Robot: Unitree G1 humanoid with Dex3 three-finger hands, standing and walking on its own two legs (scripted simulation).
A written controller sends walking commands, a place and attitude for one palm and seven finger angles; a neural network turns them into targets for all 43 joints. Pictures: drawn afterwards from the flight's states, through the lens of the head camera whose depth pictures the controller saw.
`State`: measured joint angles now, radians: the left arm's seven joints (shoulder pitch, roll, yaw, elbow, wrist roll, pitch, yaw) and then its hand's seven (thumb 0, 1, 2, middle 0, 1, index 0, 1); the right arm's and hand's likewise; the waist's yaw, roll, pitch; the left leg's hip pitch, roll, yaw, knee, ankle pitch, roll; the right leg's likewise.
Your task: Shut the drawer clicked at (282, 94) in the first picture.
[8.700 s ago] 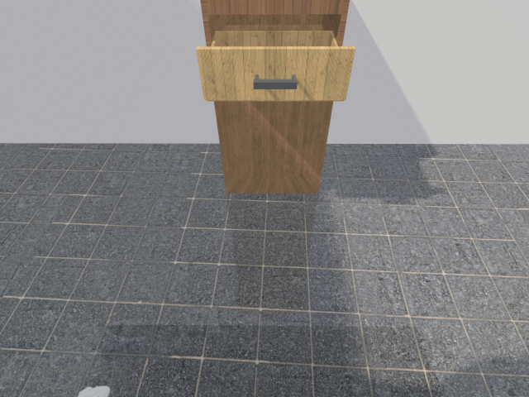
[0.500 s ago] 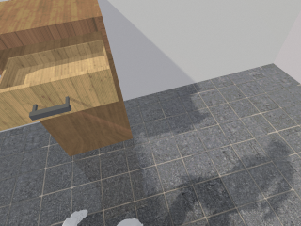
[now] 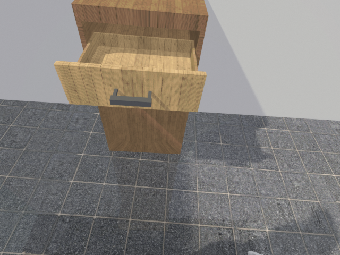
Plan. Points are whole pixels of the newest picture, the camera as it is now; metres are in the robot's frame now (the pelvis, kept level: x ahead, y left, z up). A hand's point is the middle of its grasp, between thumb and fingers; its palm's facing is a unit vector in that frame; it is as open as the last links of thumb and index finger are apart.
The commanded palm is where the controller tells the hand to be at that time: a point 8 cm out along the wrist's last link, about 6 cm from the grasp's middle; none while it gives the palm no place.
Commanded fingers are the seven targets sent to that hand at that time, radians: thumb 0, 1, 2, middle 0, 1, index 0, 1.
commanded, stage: take the last steps up to it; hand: left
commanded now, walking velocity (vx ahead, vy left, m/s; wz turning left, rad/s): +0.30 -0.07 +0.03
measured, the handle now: (132, 96) +0.55 +0.18 +0.03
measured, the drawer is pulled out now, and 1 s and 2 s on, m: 0.29 0.29 0.29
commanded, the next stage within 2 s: come to a stop and stand still in 0.88 s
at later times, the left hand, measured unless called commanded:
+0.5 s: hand out of the picture +0.15 +0.11 -0.16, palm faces +0.03 -0.97 -0.22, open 7.4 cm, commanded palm none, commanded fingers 0.00 0.90 0.90 -0.20 -0.30 -0.20 -0.30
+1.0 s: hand out of the picture +0.10 +0.09 -0.18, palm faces +0.15 -0.98 -0.11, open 7.4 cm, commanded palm none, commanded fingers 0.00 0.90 0.90 -0.20 -0.30 -0.20 -0.30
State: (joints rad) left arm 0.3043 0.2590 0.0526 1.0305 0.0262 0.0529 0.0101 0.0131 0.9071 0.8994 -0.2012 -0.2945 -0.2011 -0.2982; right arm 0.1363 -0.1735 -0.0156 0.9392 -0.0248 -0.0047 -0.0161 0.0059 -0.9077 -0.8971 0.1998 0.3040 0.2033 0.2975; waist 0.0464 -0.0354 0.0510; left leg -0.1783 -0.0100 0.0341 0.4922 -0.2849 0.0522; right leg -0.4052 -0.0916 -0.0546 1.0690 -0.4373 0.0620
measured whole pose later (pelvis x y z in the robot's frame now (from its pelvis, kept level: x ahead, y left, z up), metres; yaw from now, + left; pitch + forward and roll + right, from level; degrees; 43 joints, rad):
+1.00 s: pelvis +0.22 -0.03 -0.01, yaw +1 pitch -2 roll +0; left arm 0.47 0.09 0.02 1.19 0.02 -0.03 0.02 0.01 0.90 0.90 -0.20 -0.30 -0.20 -0.30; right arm 0.11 -0.13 -0.03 1.02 -0.03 -0.07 -0.01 0.01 -0.92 -0.90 0.20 0.30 0.20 0.30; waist 0.06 -0.03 0.06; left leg -0.30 0.04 0.15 0.59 -0.24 0.05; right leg -0.21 -0.05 -0.08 0.91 -0.52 -0.01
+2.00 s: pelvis +0.17 -0.05 +0.01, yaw +2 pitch +0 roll +0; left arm 0.31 0.19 0.06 1.09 0.03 0.03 0.00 0.01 0.91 0.90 -0.20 -0.29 -0.20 -0.30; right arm 0.40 -0.11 -0.02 1.11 -0.03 -0.01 -0.03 0.01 -0.91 -0.90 0.20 0.30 0.20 0.30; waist 0.00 -0.04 -0.02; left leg -0.06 -0.01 0.05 0.31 -0.24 0.02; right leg -0.48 -0.03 -0.02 0.97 -0.28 0.02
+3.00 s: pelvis +0.19 -0.09 -0.01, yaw +3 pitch -1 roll +1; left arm 0.31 0.14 0.04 1.08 0.03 0.01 0.01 0.01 0.91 0.90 -0.21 -0.30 -0.21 -0.30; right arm 0.38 -0.17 0.00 1.13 -0.03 0.00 -0.02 0.01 -0.91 -0.90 0.20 0.30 0.20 0.30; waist 0.00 0.02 0.03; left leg -0.13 0.03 0.03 0.52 -0.37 -0.02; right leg -0.26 -0.03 -0.06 0.59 -0.31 -0.03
